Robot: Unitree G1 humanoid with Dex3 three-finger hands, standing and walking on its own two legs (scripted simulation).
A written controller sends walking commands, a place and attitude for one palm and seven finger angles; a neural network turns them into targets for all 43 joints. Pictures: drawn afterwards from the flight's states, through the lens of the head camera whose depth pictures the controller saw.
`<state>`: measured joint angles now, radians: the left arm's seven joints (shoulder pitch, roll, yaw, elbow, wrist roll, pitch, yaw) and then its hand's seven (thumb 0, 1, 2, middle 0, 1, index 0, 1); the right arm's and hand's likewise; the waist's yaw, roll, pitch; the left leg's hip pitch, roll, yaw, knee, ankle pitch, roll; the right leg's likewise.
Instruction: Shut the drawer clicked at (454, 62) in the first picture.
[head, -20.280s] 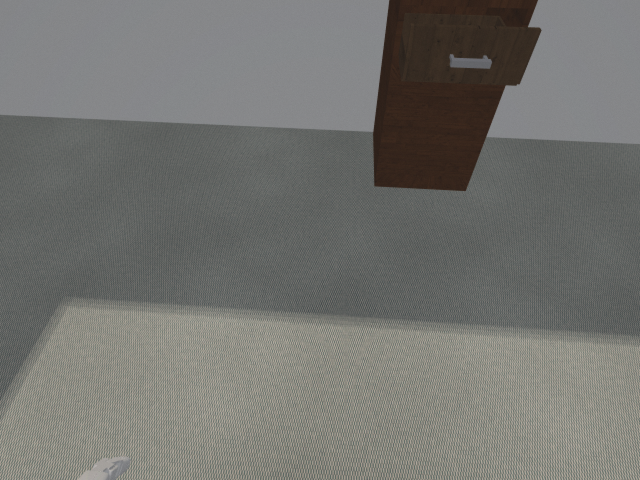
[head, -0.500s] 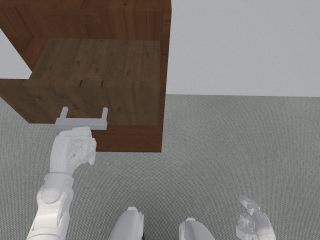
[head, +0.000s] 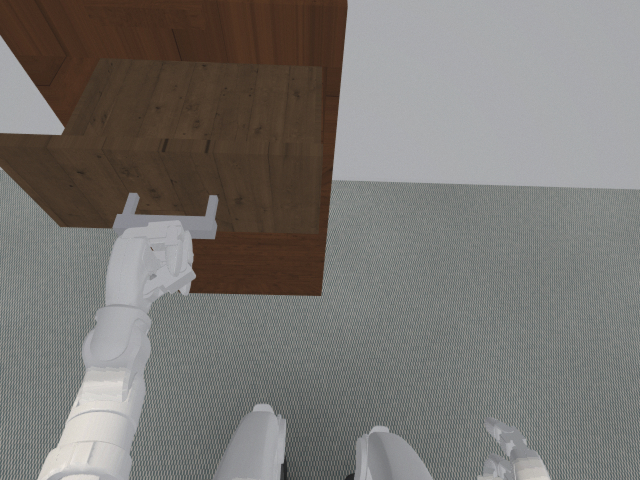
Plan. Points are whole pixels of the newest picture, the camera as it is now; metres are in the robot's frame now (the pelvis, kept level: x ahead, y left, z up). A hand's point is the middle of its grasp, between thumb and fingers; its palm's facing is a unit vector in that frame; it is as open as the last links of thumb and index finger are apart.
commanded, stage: push the drawer shut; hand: left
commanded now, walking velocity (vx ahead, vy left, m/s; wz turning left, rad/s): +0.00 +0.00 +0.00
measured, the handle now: (169, 214) +0.43 +0.22 +0.04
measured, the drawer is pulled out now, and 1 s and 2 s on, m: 0.16 0.02 0.00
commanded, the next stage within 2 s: pull the fist back off the drawer in 1.54 s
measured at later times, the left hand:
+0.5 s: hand (198, 209) +0.44 +0.18 +0.04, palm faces +0.02 -1.00 -0.06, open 2.7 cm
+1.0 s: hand (207, 173) +0.50 +0.18 +0.04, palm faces +0.03 -1.00 -0.06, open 2.7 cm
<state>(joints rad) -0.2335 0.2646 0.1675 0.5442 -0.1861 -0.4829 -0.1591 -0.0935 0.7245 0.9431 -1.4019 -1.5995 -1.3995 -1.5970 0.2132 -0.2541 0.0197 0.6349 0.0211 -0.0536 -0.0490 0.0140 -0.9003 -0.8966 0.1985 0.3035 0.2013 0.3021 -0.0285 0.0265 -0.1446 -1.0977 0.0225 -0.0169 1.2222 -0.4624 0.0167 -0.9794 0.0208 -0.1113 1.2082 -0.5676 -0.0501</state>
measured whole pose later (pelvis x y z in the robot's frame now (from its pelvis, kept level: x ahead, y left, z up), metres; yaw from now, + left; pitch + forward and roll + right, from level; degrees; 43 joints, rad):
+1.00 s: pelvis -0.01 +0.01 -0.01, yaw -2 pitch +25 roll -4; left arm -0.86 0.45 0.34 1.16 -0.07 -0.49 -0.15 -0.07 0.74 0.95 -1.40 -1.60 -1.40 -1.60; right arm 0.32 -0.27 0.04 0.66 -0.02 0.02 0.00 0.01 -0.90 -0.90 0.20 0.30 0.20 0.30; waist -0.15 0.04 -0.14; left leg -1.26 0.04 -0.02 1.27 -0.46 0.03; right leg -1.14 0.04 -0.11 1.24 -0.55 -0.04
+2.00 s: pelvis -0.02 +0.02 -0.03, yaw -2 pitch +28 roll -7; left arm -1.05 0.57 0.32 1.24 -0.04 -0.41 -0.16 -0.11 0.49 0.88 -1.40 -1.60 -1.40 -1.60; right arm 0.35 -0.27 0.08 0.68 -0.04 -0.03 -0.01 0.01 -0.90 -0.90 0.20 0.30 0.20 0.30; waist -0.20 0.03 -0.13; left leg -1.38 0.03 -0.05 1.31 -0.43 0.05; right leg -1.23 0.04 -0.14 1.25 -0.51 -0.03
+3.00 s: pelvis +0.05 +0.00 +0.07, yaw -1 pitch +11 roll -1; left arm -0.05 0.30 0.21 0.28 -0.20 -0.25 -0.14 0.02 0.90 0.90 -1.40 -1.60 -1.40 -1.60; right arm 0.22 -0.26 0.01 0.53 0.05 0.04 -0.04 0.01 -0.90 -0.90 0.20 0.30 0.20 0.30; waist -0.02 0.04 -0.12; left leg -0.63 0.02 0.02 0.85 -0.41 0.01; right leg -0.53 0.04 -0.06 0.82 -0.47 -0.04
